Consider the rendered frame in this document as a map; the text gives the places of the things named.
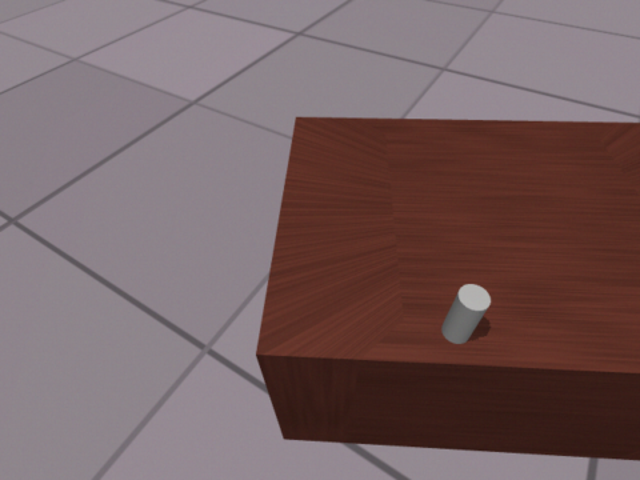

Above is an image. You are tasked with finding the can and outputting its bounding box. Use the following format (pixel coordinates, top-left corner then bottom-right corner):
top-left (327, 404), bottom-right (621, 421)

top-left (442, 284), bottom-right (491, 344)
